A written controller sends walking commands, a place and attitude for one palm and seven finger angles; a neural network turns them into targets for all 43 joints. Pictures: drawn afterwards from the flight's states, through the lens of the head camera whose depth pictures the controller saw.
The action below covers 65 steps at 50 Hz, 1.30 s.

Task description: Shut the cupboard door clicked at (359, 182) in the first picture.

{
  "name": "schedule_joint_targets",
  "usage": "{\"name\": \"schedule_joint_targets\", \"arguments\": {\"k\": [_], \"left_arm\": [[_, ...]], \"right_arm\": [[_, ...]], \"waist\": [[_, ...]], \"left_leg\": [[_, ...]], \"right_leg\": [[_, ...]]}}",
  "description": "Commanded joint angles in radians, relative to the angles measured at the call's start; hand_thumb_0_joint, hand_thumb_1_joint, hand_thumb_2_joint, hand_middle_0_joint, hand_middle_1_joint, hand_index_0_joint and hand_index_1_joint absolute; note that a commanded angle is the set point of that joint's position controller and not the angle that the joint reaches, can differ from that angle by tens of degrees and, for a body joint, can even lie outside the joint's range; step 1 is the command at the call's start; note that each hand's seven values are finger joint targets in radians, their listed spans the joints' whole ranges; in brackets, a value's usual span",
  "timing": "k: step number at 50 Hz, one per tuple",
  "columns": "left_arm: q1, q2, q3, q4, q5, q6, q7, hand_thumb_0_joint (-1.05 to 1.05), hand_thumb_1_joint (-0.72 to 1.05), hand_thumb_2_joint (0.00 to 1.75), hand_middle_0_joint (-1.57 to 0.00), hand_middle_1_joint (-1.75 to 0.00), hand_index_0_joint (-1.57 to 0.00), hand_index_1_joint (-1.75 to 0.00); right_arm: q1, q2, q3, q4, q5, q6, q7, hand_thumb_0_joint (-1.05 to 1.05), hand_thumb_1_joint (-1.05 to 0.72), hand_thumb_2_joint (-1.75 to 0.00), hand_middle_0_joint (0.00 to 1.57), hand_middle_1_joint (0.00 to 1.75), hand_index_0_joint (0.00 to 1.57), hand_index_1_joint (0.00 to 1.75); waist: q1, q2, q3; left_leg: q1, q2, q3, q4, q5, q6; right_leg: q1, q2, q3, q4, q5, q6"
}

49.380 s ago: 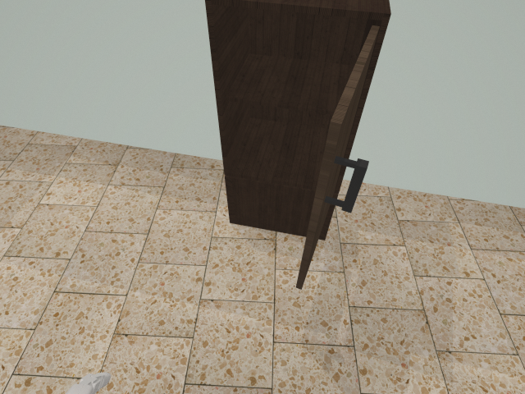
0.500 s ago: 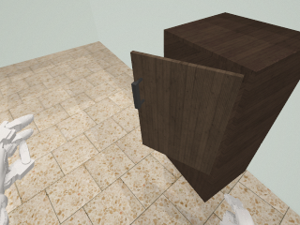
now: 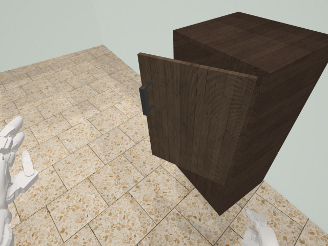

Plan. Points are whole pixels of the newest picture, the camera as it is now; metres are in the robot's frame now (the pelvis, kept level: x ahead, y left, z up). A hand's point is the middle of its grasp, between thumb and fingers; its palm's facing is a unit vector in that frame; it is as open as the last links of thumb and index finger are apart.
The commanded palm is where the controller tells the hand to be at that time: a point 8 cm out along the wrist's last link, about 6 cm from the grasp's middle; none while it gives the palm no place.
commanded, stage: step back with the hand held close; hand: left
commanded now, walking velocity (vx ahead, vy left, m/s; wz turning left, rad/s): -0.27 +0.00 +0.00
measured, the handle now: (147, 98) +0.65 +0.15 +0.00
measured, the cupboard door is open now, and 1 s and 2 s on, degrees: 27 27 27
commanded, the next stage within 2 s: stop stepping back and stand still in 1.28 s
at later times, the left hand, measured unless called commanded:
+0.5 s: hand (22, 186) +0.17 +0.28 +0.16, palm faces +0.39 -0.77 -0.50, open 7.4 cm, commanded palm +0.11 +0.32 +0.17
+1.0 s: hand out of the picture +0.09 +0.28 +0.16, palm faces +0.45 -0.77 -0.45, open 7.4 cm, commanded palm +0.01 +0.32 +0.17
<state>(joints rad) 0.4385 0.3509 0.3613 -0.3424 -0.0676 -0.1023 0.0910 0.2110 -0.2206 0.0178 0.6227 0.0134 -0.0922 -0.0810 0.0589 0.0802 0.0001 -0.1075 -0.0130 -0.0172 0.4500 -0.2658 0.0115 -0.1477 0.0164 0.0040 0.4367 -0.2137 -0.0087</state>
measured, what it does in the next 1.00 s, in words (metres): shifts its weight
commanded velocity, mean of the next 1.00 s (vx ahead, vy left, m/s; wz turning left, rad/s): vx -0.31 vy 0.00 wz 0.01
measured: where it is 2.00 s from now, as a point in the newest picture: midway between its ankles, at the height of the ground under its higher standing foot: outside the picture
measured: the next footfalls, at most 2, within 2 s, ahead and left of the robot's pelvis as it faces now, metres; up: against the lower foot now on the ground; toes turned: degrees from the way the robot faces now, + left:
right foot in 1.14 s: -0.16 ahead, -0.12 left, +0.00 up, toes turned +5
left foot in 1.54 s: -0.13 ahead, +0.14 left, +0.00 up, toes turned -3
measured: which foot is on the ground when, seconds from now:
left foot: down 0.00-1.00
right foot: down 0.00-0.98, up 1.00-1.00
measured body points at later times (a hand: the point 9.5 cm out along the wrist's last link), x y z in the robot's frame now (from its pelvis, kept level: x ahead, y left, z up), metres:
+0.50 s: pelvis -0.04 +0.02 -0.01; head -0.04 +0.01 +0.44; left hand +0.14 +0.32 +0.19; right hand +0.13 -0.23 -0.09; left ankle -0.01 +0.11 -0.74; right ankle +0.02 -0.11 -0.74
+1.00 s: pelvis -0.12 +0.02 -0.02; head -0.10 +0.03 +0.42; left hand +0.06 +0.32 +0.19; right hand +0.04 -0.23 -0.10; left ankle -0.01 +0.12 -0.74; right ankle +0.01 -0.11 -0.73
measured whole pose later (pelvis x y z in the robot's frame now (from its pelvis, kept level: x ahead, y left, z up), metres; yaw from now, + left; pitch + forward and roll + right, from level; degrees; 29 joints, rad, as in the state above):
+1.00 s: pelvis -0.12 +0.02 -0.02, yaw +2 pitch +0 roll -1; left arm 0.50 0.43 0.45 -0.49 -0.02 -0.29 0.18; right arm 0.23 -0.23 -0.02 0.59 0.00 -0.04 -0.06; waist -0.04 -0.01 0.03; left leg -0.50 0.00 0.03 0.67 -0.24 0.05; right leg -0.51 0.01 0.02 0.65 -0.22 0.02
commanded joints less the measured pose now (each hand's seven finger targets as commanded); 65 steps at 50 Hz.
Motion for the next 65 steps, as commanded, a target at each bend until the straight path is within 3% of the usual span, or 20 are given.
{"name": "schedule_joint_targets", "arguments": {"k": [1, 7, 13, 19, 25, 30, 36, 41, 43, 46, 49, 50, 51, 53, 56, 58, 60, 61, 63, 65], "left_arm": [[-0.077, 0.215, 0.141, -0.178, 0.009, -0.116, 0.028, 0.00, 0.90, 0.90, -0.20, -0.30, -0.20, -0.30], [0.010, 0.241, 0.172, -0.241, 0.012, -0.157, 0.045, 0.00, 0.90, 0.90, -0.20, -0.30, -0.20, -0.30], [0.079, 0.260, 0.205, -0.267, 0.005, -0.147, 0.050, 0.00, 0.90, 0.90, -0.20, -0.30, -0.20, -0.30], [0.100, 0.247, 0.197, -0.258, 0.008, -0.147, 0.057, 0.00, 0.90, 0.90, -0.20, -0.30, -0.20, -0.30], [0.063, 0.247, 0.203, -0.264, 0.028, -0.169, 0.069, 0.00, 0.90, 0.90, -0.20, -0.30, -0.20, -0.30], [-0.001, 0.244, 0.203, -0.307, 0.052, -0.199, 0.080, 0.00, 0.90, 0.90, -0.20, -0.30, -0.20, -0.30], [-0.029, 0.263, 0.227, -0.324, 0.065, -0.221, 0.087, 0.00, 0.90, 0.90, -0.20, -0.30, -0.20, -0.30], [-0.032, 0.273, 0.220, -0.308, 0.050, -0.227, 0.100, 0.00, 0.90, 0.90, -0.20, -0.30, -0.20, -0.30], [-0.028, 0.256, 0.190, -0.309, 0.043, -0.226, 0.106, 0.00, 0.90, 0.90, -0.20, -0.30, -0.20, -0.30], [0.025, 0.289, 0.233, -0.319, 0.036, -0.232, 0.118, 0.00, 0.90, 0.90, -0.20, -0.30, -0.20, -0.30], [0.042, 0.275, 0.264, -0.381, 0.049, -0.247, 0.119, 0.00, 0.90, 0.90, -0.20, -0.30, -0.20, -0.30], [0.020, 0.295, 0.285, -0.405, 0.050, -0.250, 0.114, 0.00, 0.90, 0.90, -0.20, -0.30, -0.20, -0.30], [0.015, 0.330, 0.311, -0.425, 0.046, -0.254, 0.112, 0.00, 0.90, 0.90, -0.20, -0.30, -0.20, -0.30], [0.085, 0.279, 0.289, -0.371, 0.044, -0.257, 0.098, 0.00, 0.90, 0.90, -0.20, -0.30, -0.20, -0.30], [0.114, 0.260, 0.274, -0.326, 0.038, -0.255, 0.078, 0.00, 0.90, 0.90, -0.20, -0.30, -0.20, -0.30], [0.045, 0.252, 0.227, -0.353, 0.018, -0.273, 0.068, 0.00, 0.90, 0.90, -0.20, -0.30, -0.20, -0.30], [-0.018, 0.266, 0.199, -0.356, 0.017, -0.294, 0.074, 0.00, 0.90, 0.90, -0.20, -0.30, -0.20, -0.30], [-0.085, 0.267, 0.170, -0.413, 0.020, -0.294, 0.075, 0.00, 0.90, 0.90, -0.20, -0.30, -0.20, -0.30], [-0.054, 0.282, 0.186, -0.428, 0.008, -0.278, 0.073, 0.00, 0.90, 0.90, -0.20, -0.30, -0.20, -0.30], [-0.029, 0.304, 0.221, -0.436, 0.002, -0.275, 0.068, 0.00, 0.90, 0.90, -0.20, -0.30, -0.20, -0.30]], "right_arm": [[-0.131, -0.127, -0.049, -0.168, 0.002, -0.028, 0.001, 0.00, -0.90, -0.90, 0.20, 0.30, 0.20, 0.30], [-0.118, -0.131, -0.071, -0.181, 0.001, 0.005, 0.000, 0.00, -0.90, -0.90, 0.20, 0.30, 0.20, 0.30], [-0.115, -0.134, -0.082, -0.219, 0.004, 0.046, -0.008, 0.00, -0.90, -0.90, 0.20, 0.30, 0.20, 0.30], [-0.114, -0.142, -0.085, -0.230, 0.006, 0.064, -0.009, 0.00, -0.90, -0.90, 0.20, 0.30, 0.20, 0.30], [-0.106, -0.143, -0.080, -0.236, 0.007, 0.053, -0.010, 0.00, -0.90, -0.90, 0.20, 0.30, 0.20, 0.30], [-0.087, -0.148, -0.079, -0.236, 0.001, 0.025, -0.013, 0.00, -0.90, -0.90, 0.20, 0.30, 0.20, 0.30], [-0.061, -0.155, -0.083, -0.218, -0.009, -0.009, -0.010, 0.00, -0.90, -0.90, 0.20, 0.30, 0.20, 0.30], [-0.048, -0.132, -0.081, -0.186, -0.020, -0.007, 0.012, 0.00, -0.90, -0.90, 0.20, 0.30, 0.20, 0.30], [-0.047, -0.115, -0.074, -0.177, -0.014, 0.002, 0.022, 0.00, -0.90, -0.90, 0.20, 0.30, 0.20, 0.30], [-0.049, -0.127, -0.078, -0.179, -0.013, 0.005, 0.016, 0.00, -0.90, -0.90, 0.20, 0.30, 0.20, 0.30], [-0.087, -0.142, -0.079, -0.204, -0.009, -0.015, 0.001, 0.00, -0.90, -0.90, 0.20, 0.30, 0.20, 0.30], [-0.088, -0.130, -0.085, -0.197, -0.015, -0.026, -0.002, 0.00, -0.90, -0.90, 0.20, 0.30, 0.20, 0.30], [-0.082, -0.123, -0.090, -0.191, -0.017, -0.032, -0.002, 0.00, -0.90, -0.90, 0.20, 0.30, 0.20, 0.30], [-0.091, -0.133, -0.106, -0.180, -0.008, -0.051, 0.008, 0.00, -0.90, -0.90, 0.20, 0.30, 0.20, 0.30], [-0.086, -0.132, -0.093, -0.161, -0.017, -0.064, 0.008, 0.00, -0.90, -0.90, 0.20, 0.30, 0.20, 0.30], [-0.087, -0.114, -0.077, -0.120, -0.026, -0.080, 0.009, 0.00, -0.90, -0.90, 0.20, 0.30, 0.20, 0.30], [-0.069, -0.081, -0.071, -0.094, -0.021, -0.082, 0.000, 0.00, -0.90, -0.90, 0.20, 0.30, 0.20, 0.30], [-0.059, -0.080, -0.081, -0.073, -0.016, -0.084, 0.000, 0.00, -0.90, -0.90, 0.20, 0.30, 0.20, 0.30], [-0.089, -0.086, -0.090, -0.112, -0.007, -0.081, -0.006, 0.00, -0.90, -0.90, 0.20, 0.30, 0.20, 0.30], [-0.123, -0.086, -0.085, -0.131, -0.009, -0.071, -0.004, 0.00, -0.90, -0.90, 0.20, 0.30, 0.20, 0.30]], "waist": [[-0.043, -0.054, 0.000], [-0.050, -0.040, -0.173], [-0.048, -0.028, -0.212], [-0.055, -0.024, -0.165], [-0.060, -0.029, -0.088], [-0.066, 0.017, -0.061], [-0.067, 0.011, -0.073], [-0.075, -0.149, -0.036], [-0.086, -0.206, -0.061], [-0.090, -0.118, -0.098], [-0.073, 0.194, -0.131], [-0.065, 0.187, -0.148], [-0.065, 0.160, -0.174], [-0.056, 0.100, -0.172], [-0.068, 0.133, -0.065], [-0.082, 0.030, -0.039], [-0.087, -0.059, -0.173], [-0.092, -0.083, -0.284], [-0.083, -0.088, -0.328], [-0.079, -0.018, -0.256]], "left_leg": [[-0.099, 0.033, -0.016, -0.023, 0.013, 0.033], [-0.113, 0.063, -0.028, -0.039, 0.223, 0.021], [-0.158, 0.096, -0.032, -0.025, 0.447, 0.009], [-0.280, 0.113, -0.054, -0.059, 0.268, 0.026], [-0.517, 0.116, -0.086, -0.115, -0.201, 0.075], [-0.650, 0.136, -0.123, -0.135, -0.413, 0.105], [-0.673, 0.125, -0.120, -0.078, -0.450, 0.101], [-0.436, 0.040, -0.044, 0.185, -0.273, 0.031], [-0.324, 0.029, -0.032, 0.244, -0.208, 0.021], [-0.307, 0.070, -0.088, 0.098, -0.235, 0.048], [-0.685, 0.300, -0.324, -0.261, -0.498, 0.145], [-0.716, 0.342, -0.343, -0.279, -0.440, 0.158], [-0.662, 0.343, -0.325, -0.261, -0.360, 0.154], [-0.625, 0.323, -0.222, -0.182, -0.359, 0.130], [-0.603, 0.262, -0.160, -0.130, -0.359, 0.094], [-0.353, 0.177, -0.084, -0.034, -0.130, 0.032], [-0.079, 0.133, 0.020, 0.092, 0.271, -0.009], [0.016, 0.114, 0.050, 0.120, 0.358, -0.018], [0.081, 0.141, 0.031, 0.092, 0.400, 0.007], [0.003, 0.159, 0.002, 0.022, 0.194, 0.013]], "right_leg": [[-0.111, -0.112, 0.149, -0.191, -0.064, -0.028], [0.011, -0.107, 0.075, -0.028, 0.246, -0.019], [0.055, -0.078, 0.059, 0.094, 0.446, 0.000], [0.041, -0.069, 0.075, 0.115, 0.333, 0.007], [0.078, -0.061, 0.109, 0.114, 0.108, 0.014], [0.097, -0.034, 0.110, 0.163, -0.021, 0.018], [0.075, -0.036, 0.151, 0.178, -0.052, 0.004], [-0.260, -0.196, 0.332, -0.100, -0.293, -0.080], [-0.352, -0.230, 0.300, -0.141, -0.319, -0.086], [-0.336, -0.153, 0.184, -0.053, -0.284, -0.046], [0.015, 0.045, 0.023, 0.453, -0.084, 0.033], [0.056, 0.058, 0.022, 0.548, -0.096, 0.037], [0.031, 0.056, 0.037, 0.564, -0.131, 0.035], [0.042, 0.057, 0.033, 0.465, -0.173, 0.027], [0.020, 0.043, 0.026, 0.209, -0.114, 0.011], [-0.185, -0.015, 0.097, 0.009, -0.001, -0.017], [-0.266, -0.125, 0.192, -0.005, 0.349, -0.016], [-0.240, -0.122, 0.170, 0.040, 0.469, 0.015], [-0.242, -0.072, 0.123, 0.069, 0.379, 0.063], [-0.269, -0.035, 0.115, 0.039, 0.109, 0.042]]}}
